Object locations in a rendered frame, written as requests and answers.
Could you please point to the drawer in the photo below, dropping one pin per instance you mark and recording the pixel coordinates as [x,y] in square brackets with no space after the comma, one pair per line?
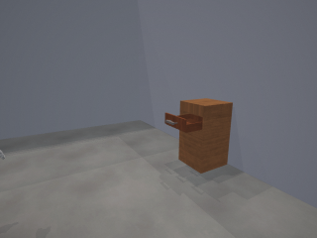
[185,123]

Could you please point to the cabinet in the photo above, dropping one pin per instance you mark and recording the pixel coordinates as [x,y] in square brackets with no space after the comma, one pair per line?
[207,149]

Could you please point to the handle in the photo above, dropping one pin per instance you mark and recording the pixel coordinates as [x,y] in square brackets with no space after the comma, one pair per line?
[170,122]

